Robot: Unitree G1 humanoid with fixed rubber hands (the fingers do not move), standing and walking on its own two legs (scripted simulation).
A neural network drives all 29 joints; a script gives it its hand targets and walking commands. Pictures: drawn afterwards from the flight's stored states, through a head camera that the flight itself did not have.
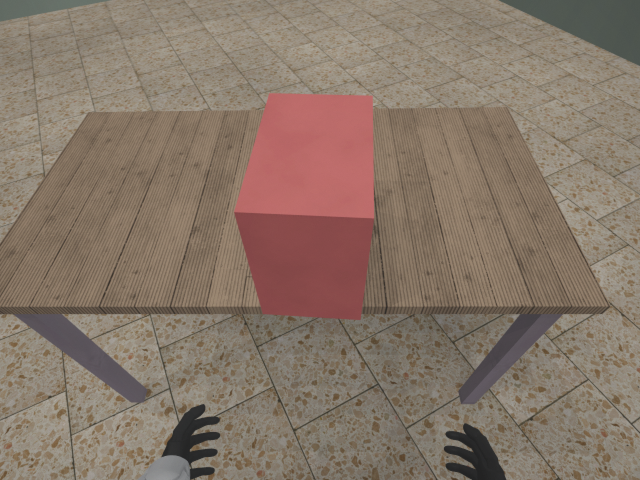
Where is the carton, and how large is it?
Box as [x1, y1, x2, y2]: [234, 93, 373, 319]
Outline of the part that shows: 269,93 234,210 262,312 270,314 360,319 373,222 372,96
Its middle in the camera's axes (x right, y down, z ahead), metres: -0.01 -0.06 +0.63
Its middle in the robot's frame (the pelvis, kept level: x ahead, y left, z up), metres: +0.51 +0.04 +0.01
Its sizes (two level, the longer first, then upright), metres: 0.263 0.166 0.253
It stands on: a table, 0.66 m high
